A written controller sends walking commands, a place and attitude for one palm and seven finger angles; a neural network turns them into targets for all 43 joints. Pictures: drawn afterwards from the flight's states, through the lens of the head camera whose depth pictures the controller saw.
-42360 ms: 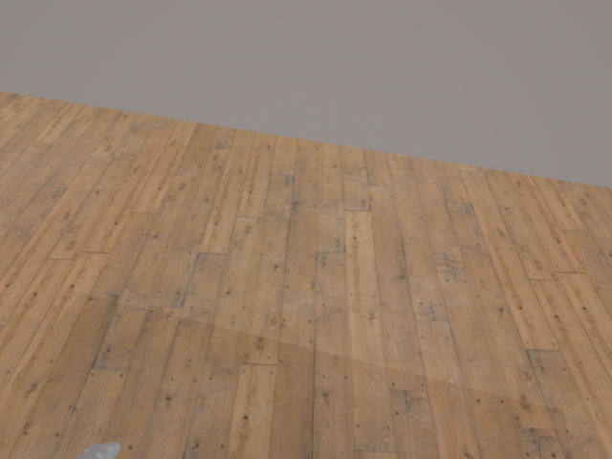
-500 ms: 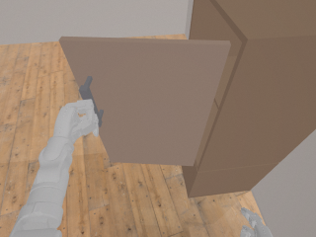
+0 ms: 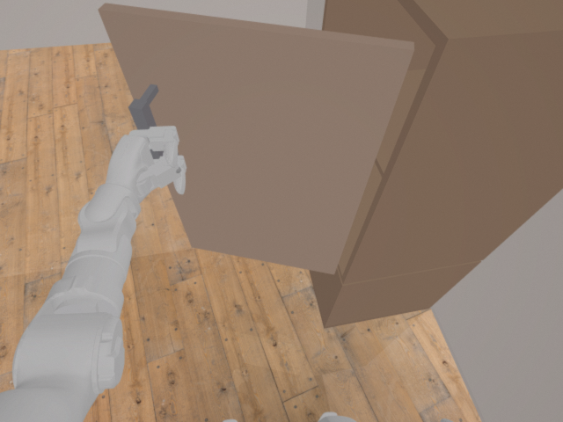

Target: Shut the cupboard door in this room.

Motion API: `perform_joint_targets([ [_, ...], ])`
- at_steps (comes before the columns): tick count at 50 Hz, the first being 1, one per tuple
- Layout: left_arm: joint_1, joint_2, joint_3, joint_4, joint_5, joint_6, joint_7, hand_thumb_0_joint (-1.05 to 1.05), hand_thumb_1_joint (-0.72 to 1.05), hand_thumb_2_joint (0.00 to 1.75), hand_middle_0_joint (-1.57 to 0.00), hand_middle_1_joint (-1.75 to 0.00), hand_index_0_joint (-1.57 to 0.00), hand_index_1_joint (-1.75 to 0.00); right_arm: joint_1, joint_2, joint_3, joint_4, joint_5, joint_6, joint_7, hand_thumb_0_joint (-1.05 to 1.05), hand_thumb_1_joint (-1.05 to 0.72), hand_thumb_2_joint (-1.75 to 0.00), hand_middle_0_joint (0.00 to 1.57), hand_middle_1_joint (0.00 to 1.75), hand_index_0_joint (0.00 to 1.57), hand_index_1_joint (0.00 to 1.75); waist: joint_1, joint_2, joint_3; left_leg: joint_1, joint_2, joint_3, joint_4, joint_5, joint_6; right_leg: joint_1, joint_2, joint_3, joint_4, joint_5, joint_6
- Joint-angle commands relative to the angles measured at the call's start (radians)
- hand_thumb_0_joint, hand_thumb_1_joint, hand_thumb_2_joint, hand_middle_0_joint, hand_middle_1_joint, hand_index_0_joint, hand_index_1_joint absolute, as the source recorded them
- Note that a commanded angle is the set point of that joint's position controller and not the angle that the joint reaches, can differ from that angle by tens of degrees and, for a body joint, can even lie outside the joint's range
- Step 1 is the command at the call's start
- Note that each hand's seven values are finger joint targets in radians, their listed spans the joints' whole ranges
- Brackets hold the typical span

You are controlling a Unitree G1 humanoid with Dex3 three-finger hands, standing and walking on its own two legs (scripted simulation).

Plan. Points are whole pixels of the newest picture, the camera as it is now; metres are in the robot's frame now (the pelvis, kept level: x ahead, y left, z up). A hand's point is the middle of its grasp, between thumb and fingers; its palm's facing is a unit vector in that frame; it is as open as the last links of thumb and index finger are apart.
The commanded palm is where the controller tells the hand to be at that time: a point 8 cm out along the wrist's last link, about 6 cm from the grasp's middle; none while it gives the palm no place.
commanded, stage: push the door shut along its arc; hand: left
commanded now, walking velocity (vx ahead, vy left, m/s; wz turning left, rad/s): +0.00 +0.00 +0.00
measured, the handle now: (158, 135) +0.52 +0.18 +0.10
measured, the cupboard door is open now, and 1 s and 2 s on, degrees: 68 57 47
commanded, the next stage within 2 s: pull the fist back off the door in 1.08 s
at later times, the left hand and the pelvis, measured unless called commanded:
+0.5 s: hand (211, 145) +0.49 +0.09 +0.10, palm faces -0.36 -0.93 -0.01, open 3.1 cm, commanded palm +0.50 +0.14 +0.10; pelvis +0.00 +0.00 -0.01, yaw +0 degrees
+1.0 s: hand (225, 127) +0.53 +0.07 +0.11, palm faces -0.43 -0.90 -0.01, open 3.0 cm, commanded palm +0.55 +0.10 +0.10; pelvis +0.00 -0.01 -0.02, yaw +0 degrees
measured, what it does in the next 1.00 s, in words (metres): stands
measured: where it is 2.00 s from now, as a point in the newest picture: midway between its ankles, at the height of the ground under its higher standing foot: outside the picture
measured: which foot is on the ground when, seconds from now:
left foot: down 0.00-1.00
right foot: down 0.00-1.00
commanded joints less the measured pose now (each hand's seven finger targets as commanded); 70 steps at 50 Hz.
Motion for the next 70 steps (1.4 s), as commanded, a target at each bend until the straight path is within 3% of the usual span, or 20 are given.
perform_joint_targets([
  [1,-0.502,0.172,0.019,-0.197,0.009,-0.07,-0.01,0.0,0.9,0.9,-1.3,-1.5,-1.3,-1.5,0.071,-0.155,-0.059,-0.097,-0.005,-0.031,-0.006,0.0,-0.9,-0.9,0.2,0.3,0.2,0.3,-0.039,0.041,-0.355,0.256,0.031,-0.097,-0.077,0.314,-0.026,0.047,0.007,0.04,-0.066,0.268,-0.01],
  [6,-0.576,0.223,0.05,-0.145,0.016,-0.066,-0.025,0.0,0.9,0.9,-1.3,-1.5,-1.3,-1.5,0.102,-0.167,-0.061,-0.09,-0.009,-0.019,-0.008,0.0,-0.9,-0.9,0.2,0.3,0.2,0.3,-0.061,0.025,-0.355,0.223,0.034,-0.097,-0.067,0.28,-0.02,0.029,0.014,0.044,-0.065,0.248,-0.008],
  [10,-0.6,0.176,0.01,-0.13,0.014,-0.057,-0.054,0.0,0.9,0.9,-1.3,-1.5,-1.3,-1.5,0.118,-0.164,-0.062,-0.089,-0.014,-0.014,-0.006,0.0,-0.9,-0.9,0.2,0.3,0.2,0.3,-0.072,0.057,-0.394,0.267,0.035,-0.103,-0.045,0.343,-0.022,-0.004,0.018,0.036,-0.052,0.278,-0.009],
  [13,-0.638,0.214,0.035,-0.111,0.015,-0.053,-0.067,0.0,0.9,0.9,-1.3,-1.5,-1.3,-1.5,0.138,-0.173,-0.065,-0.077,-0.018,-0.007,-0.009,0.0,-0.9,-0.9,0.2,0.3,0.2,0.3,-0.081,0.044,-0.401,0.254,0.034,-0.104,-0.032,0.35,-0.018,-0.009,0.022,0.039,-0.051,0.287,-0.008],
  [21,-0.76,0.175,0.001,-0.101,0.015,-0.036,-0.066,0.0,0.9,0.9,-1.3,-1.5,-1.3,-1.5,0.166,-0.175,-0.068,-0.052,-0.027,-0.009,-0.008,0.0,-0.9,-0.9,0.2,0.3,0.2,0.3,-0.109,0.084,-0.433,0.303,0.038,-0.128,-0.013,0.379,-0.022,-0.087,0.025,0.027,-0.038,0.272,-0.012],
  [29,-0.741,0.339,0.126,-0.016,0.059,-0.026,-0.052,0.0,0.9,0.9,-1.3,-1.5,-1.3,-1.5,0.19,-0.184,-0.06,-0.079,-0.036,0.009,-0.004,0.0,-0.9,-0.9,0.2,0.3,0.2,0.3,-0.089,0.029,-0.461,0.17,0.025,-0.097,0.009,0.366,-0.011,0.023,0.027,0.052,-0.018,0.342,-0.009],
  [30,-0.757,0.299,0.084,-0.004,0.066,-0.023,-0.057,0.0,0.9,0.9,-1.3,-1.5,-1.3,-1.5,0.188,-0.177,-0.059,-0.078,-0.036,0.012,-0.003,0.0,-0.9,-0.9,0.2,0.3,0.2,0.3,-0.105,0.023,-0.438,0.156,0.025,-0.093,0.012,0.355,-0.009,0.006,0.029,0.05,-0.019,0.339,-0.006],
  [36,-0.831,0.322,0.085,0.014,0.06,-0.006,-0.1,0.0,0.9,0.9,-1.3,-1.5,-1.3,-1.5,0.208,-0.186,-0.064,-0.075,-0.035,0.02,-0.01,0.0,-0.9,-0.9,0.2,0.3,0.2,0.3,-0.135,0.004,-0.443,0.099,0.019,-0.073,0.036,0.314,0.002,0.024,0.034,0.069,-0.026,0.357,0.002],
  [38,-0.863,0.279,0.05,0.002,0.052,-0.003,-0.119,0.0,0.9,0.9,-1.3,-1.5,-1.3,-1.5,0.207,-0.184,-0.063,-0.067,-0.034,0.019,-0.014,0.0,-0.9,-0.9,0.2,0.3,0.2,0.3,-0.136,0.07,-0.474,0.158,0.016,-0.078,0.046,0.357,-0.001,-0.007,0.04,0.059,-0.02,0.373,-0.003],
  [41,-0.902,0.301,0.059,0.018,0.048,0.008,-0.134,0.0,0.9,0.9,-1.3,-1.5,-1.3,-1.5,0.221,-0.189,-0.065,-0.048,-0.037,0.015,-0.019,0.0,-0.9,-0.9,0.2,0.3,0.2,0.3,-0.154,0.042,-0.465,0.14,0.019,-0.081,0.055,0.33,0.003,-0.023,0.039,0.063,-0.028,0.347,0.0],
  [44,-0.946,0.235,0.003,0.007,0.038,0.016,-0.147,0.0,0.9,0.9,-1.3,-1.5,-1.3,-1.5,0.215,-0.189,-0.064,-0.033,-0.038,0.01,-0.022,0.0,-0.9,-0.9,0.2,0.3,0.2,0.3,-0.164,0.091,-0.487,0.195,0.019,-0.092,0.066,0.359,0.0,-0.083,0.045,0.049,-0.018,0.334,-0.005],
  [46,-0.978,0.256,0.011,0.031,0.038,0.025,-0.145,0.0,0.9,0.9,-1.3,-1.5,-1.3,-1.5,0.222,-0.193,-0.063,-0.018,-0.04,0.006,-0.025,0.0,-0.9,-0.9,0.2,0.3,0.2,0.3,-0.179,0.061,-0.454,0.145,0.019,-0.089,0.072,0.319,0.004,-0.083,0.044,0.052,-0.023,0.311,-0.003],
  [56,-1.106,0.181,-0.054,0.07,0.049,0.046,-0.137,0.0,0.9,0.9,-1.3,-1.5,-1.3,-1.5,0.224,-0.2,-0.063,0.034,-0.049,-0.019,-0.027,0.0,-0.9,-0.9,0.2,0.3,0.2,0.3,-0.215,0.117,-0.477,0.172,0.024,-0.108,0.119,0.317,0.004,-0.223,0.051,0.029,0.016,0.238,-0.01],
  [59,-1.154,0.181,-0.057,0.056,0.053,0.045,-0.136,0.0,0.9,0.9,-1.3,-1.5,-1.3,-1.5,0.231,-0.203,-0.064,0.041,-0.05,-0.024,-0.027,0.0,-0.9,-0.9,0.2,0.3,0.2,0.3,-0.223,0.122,-0.528,0.193,0.025,-0.113,0.14,0.357,0.007,-0.239,0.055,0.024,0.037,0.261,-0.011],
  [60,-1.149,0.245,0.19,0.109,-0.021,0.078,0.072,0.0,0.9,0.9,-1.3,-1.5,-1.3,-1.5,0.262,-0.161,-0.053,0.012,-0.045,-0.029,-0.01,0.0,-0.9,-0.9,0.2,0.3,0.2,0.3,-0.174,0.161,-0.525,0.09,0.038,-0.129,0.131,0.329,-0.016,-0.195,0.041,0.043,0.021,0.253,-0.005],
  [61,-1.099,0.173,0.125,0.128,0.014,0.091,0.175,0.0,0.9,0.9,-1.3,-1.5,-1.3,-1.5,0.274,-0.155,-0.049,0.005,-0.053,-0.032,0.014,0.0,-0.9,-0.9,0.2,0.3,0.2,0.3,-0.183,0.146,-0.526,0.075,0.04,-0.13,0.111,0.318,-0.023,-0.18,0.04,0.041,0.025,0.25,0.006],
  [62,-1.09,0.155,0.155,0.12,0.025,0.08,0.264,0.0,0.9,0.9,-1.3,-1.5,-1.3,-1.5,0.293,-0.155,-0.057,-0.002,-0.067,-0.033,0.033,0.0,-0.9,-0.9,0.2,0.3,0.2,0.3,-0.188,0.091,-0.544,0.088,0.038,-0.144,0.114,0.351,-0.02,-0.177,0.042,0.027,0.034,0.267,0.011],
  [65,-1.057,0.11,0.145,-0.015,0.147,-0.025,0.504,0.0,0.9,0.9,-1.3,-1.5,-1.3,-1.5,0.315,-0.141,-0.07,-0.019,-0.122,-0.022,0.096,0.0,-0.9,-0.9,0.2,0.3,0.2,0.3,-0.151,0.142,-0.632,0.103,0.034,-0.121,0.15,0.443,-0.032,-0.171,0.039,0.027,0.071,0.335,0.016],
  [68,-0.965,0.095,0.079,0.014,0.272,-0.103,0.553,0.0,0.9,0.9,-1.3,-1.5,-1.3,-1.5,0.334,-0.146,-0.083,-0.022,-0.133,0.009,0.134,0.0,-0.9,-0.9,0.2,0.3,0.2,0.3,-0.149,0.104,-0.633,0.116,0.033,-0.113,0.143,0.48,-0.033,-0.135,0.046,0.03,0.076,0.38,0.014],
  [70,-0.917,0.165,0.116,0.059,0.278,-0.087,0.521,0.0,0.9,0.9,-1.3,-1.5,-1.3,-1.5,0.332,-0.159,-0.085,-0.035,-0.116,0.037,0.13,0.0,-0.9,-0.9,0.2,0.3,0.2,0.3,-0.137,0.066,-0.61,0.067,0.024,-0.086,0.109,0.392,-0.024,-0.045,0.045,0.046,0.041,0.381,0.012],
])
